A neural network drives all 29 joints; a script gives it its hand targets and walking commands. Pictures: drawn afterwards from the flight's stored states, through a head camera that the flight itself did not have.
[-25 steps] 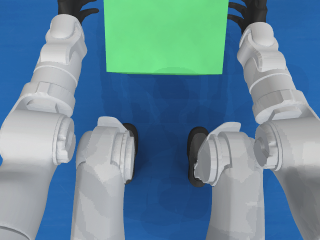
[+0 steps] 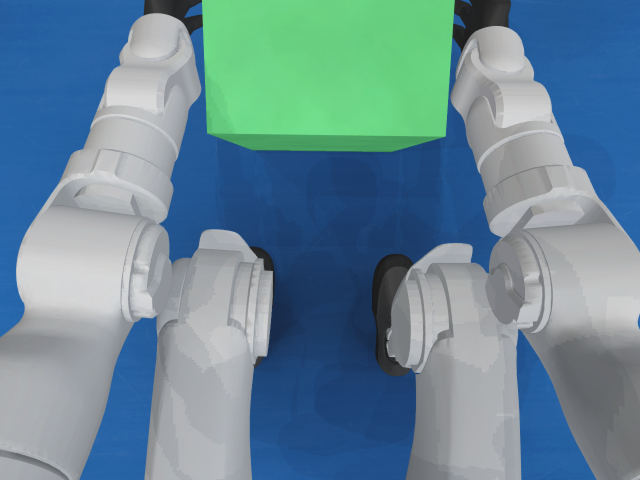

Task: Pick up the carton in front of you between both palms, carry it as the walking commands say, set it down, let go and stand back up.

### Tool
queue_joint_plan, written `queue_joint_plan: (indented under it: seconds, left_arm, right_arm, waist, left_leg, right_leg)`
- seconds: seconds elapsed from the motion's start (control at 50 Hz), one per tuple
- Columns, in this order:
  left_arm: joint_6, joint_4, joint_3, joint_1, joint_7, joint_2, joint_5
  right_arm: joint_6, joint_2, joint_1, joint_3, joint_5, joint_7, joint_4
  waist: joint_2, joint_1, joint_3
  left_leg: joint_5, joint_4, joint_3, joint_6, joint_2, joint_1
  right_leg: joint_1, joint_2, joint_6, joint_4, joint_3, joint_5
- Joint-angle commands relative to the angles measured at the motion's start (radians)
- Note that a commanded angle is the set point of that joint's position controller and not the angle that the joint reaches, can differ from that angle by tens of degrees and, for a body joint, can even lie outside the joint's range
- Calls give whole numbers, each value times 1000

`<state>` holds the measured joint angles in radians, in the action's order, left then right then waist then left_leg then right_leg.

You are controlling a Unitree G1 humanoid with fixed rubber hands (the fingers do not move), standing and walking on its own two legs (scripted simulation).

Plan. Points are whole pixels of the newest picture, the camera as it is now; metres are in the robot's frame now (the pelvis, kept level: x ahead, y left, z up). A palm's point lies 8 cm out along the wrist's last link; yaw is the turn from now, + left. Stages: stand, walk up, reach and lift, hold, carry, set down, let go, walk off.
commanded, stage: reach and lift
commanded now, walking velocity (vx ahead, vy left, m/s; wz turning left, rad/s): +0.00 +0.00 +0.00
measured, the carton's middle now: (325, 56) +0.52 +0.03 -0.23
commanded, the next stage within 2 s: none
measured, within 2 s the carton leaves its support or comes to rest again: neither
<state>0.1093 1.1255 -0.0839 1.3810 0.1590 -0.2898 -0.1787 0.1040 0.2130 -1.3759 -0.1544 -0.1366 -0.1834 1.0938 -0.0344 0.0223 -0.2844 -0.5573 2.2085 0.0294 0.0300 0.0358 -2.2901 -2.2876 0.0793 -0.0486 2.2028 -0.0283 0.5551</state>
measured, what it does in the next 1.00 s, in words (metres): rises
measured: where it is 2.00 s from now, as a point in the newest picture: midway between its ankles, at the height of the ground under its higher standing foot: (321, 331)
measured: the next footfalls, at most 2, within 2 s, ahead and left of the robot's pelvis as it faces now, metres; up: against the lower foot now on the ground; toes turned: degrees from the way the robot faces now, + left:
none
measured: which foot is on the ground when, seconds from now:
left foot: down 0.00-1.00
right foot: down 0.00-1.00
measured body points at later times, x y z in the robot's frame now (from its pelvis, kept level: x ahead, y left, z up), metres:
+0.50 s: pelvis +0.00 +0.00 +0.10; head +0.25 +0.02 +0.48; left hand +0.49 +0.18 +0.03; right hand +0.50 -0.12 +0.03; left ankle +0.11 +0.13 -0.33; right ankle +0.12 -0.13 -0.33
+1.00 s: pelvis +0.04 +0.00 +0.24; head +0.21 +0.01 +0.66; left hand +0.46 +0.17 +0.18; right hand +0.47 -0.13 +0.19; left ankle +0.11 +0.13 -0.33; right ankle +0.12 -0.13 -0.33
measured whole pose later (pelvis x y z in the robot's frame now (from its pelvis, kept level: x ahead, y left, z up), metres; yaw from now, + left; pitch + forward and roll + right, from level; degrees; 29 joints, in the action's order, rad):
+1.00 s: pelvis +0.04 +0.00 +0.24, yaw +2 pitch +33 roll +0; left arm 0.32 0.67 -0.35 0.69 0.06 0.03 0.14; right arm 0.31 -0.08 -0.67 -0.36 0.14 -0.08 0.64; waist -0.01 0.01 0.23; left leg -0.50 1.44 0.11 0.04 0.10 -1.52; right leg -1.51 0.12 -0.04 1.44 -0.10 0.51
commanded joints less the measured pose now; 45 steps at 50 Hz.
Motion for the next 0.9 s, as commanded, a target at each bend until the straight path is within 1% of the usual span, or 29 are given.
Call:
queue_joint_plan:
  seconds: [0.0, 0.02, 0.06, 0.1, 0.12, 0.16, 0.2, 0.22, 0.26, 0.3, 0.36, 0.44, 0.52, 0.64, 0.76, 0.88]
  left_arm:
    - [-15, -458, 311, 640, -293, 1049, -81]
    - [-4, -512, 330, 638, -286, 1071, -88]
    - [26, -588, 351, 598, -275, 1106, -78]
    - [64, -632, 362, 541, -273, 1150, -53]
    - [83, -633, 359, 512, -275, 1172, -36]
    - [119, -589, 337, 457, -287, 1213, 0]
    - [148, -495, 289, 400, -301, 1248, 47]
    - [159, -440, 248, 369, -305, 1256, 87]
    - [174, -371, 181, 348, -318, 1270, 143]
    - [181, -338, 131, 352, -326, 1277, 184]
    - [183, -323, 91, 357, -332, 1275, 219]
    - [182, -337, 93, 337, -333, 1288, 232]
    - [191, -380, 140, 297, -337, 1325, 216]
    - [209, -466, 248, 217, -347, 1384, 165]
    - [213, -505, 309, 109, -347, 1408, 146]
    - [199, -488, 311, -17, -343, 1415, 162]
  right_arm:
    - [-1, -1100, -578, 329, -73, 265, -365]
    - [12, -1124, -572, 347, -80, 258, -404]
    - [40, -1149, -552, 375, -76, 249, -480]
    - [68, -1167, -528, 395, -59, 250, -544]
    - [82, -1171, -520, 399, -47, 253, -562]
    - [110, -1176, -494, 384, -17, 264, -550]
    - [137, -1183, -448, 332, 31, 277, -481]
    - [148, -1178, -416, 282, 74, 279, -431]
    - [165, -1187, -384, 205, 137, 293, -358]
    - [174, -1196, -377, 153, 180, 304, -322]
    - [179, -1211, -374, 124, 206, 316, -308]
    - [183, -1242, -354, 144, 204, 326, -325]
    - [195, -1281, -313, 201, 183, 334, -365]
    - [211, -1330, -227, 307, 142, 339, -444]
    - [214, -1361, -108, 371, 122, 339, -475]
    - [203, -1377, 15, 384, 129, 336, -460]
  waist:
    - [31, 44, 1584]
    - [40, 42, 1667]
    - [57, 45, 1769]
    - [62, 45, 1795]
    - [58, 43, 1771]
    - [48, 28, 1655]
    - [49, 9, 1483]
    - [53, -2, 1390]
    - [55, -17, 1286]
    - [61, -18, 1268]
    - [62, -9, 1299]
    - [53, 5, 1371]
    - [42, 8, 1449]
    - [40, -2, 1516]
    - [45, -5, 1465]
    - [39, -3, 1350]
  left_leg:
    - [509, -155, -118, -8, 96, 751]
    - [541, -159, -124, -4, 102, 799]
    - [559, -180, -132, 0, 114, 875]
    - [519, -214, -133, -1, 125, 904]
    - [480, -235, -131, -2, 128, 896]
    - [369, -284, -123, -5, 130, 833]
    - [243, -340, -117, -6, 126, 738]
    - [180, -372, -112, -7, 124, 693]
    - [108, -424, -108, -9, 124, 648]
    - [87, -465, -109, -10, 128, 652]
    - [97, -514, -108, -11, 132, 697]
    - [121, -574, -106, -10, 134, 780]
    - [160, -624, -104, -6, 136, 874]
    - [243, -691, -97, 7, 140, 1004]
    - [286, -778, -80, 11, 141, 1105]
    - [291, -885, -53, 4, 139, 1194]
  right_leg:
    - [747, 94, 21, -127, 108, -486]
    - [771, 100, 16, -131, 111, -512]
    - [789, 110, 10, -152, 117, -510]
    - [788, 116, 11, -188, 124, -456]
    - [773, 117, 13, -210, 128, -413]
    - [721, 114, 20, -261, 134, -306]
    - [644, 107, 29, -314, 137, -197]
    - [602, 103, 30, -343, 137, -147]
    - [576, 100, 33, -392, 131, -92]
    - [585, 103, 35, -432, 126, -77]
    - [614, 108, 34, -482, 121, -80]
    - [681, 111, 27, -543, 118, -94]
    - [773, 113, 21, -599, 116, -124]
    - [921, 113, 15, -679, 104, -202]
    - [1040, 112, 13, -771, 79, -247]
    - [1148, 107, 14, -882, 48, -260]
